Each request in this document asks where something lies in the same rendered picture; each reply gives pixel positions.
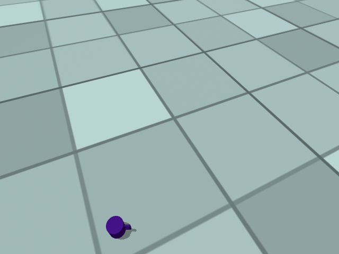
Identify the mug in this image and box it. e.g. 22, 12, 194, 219
106, 216, 131, 239

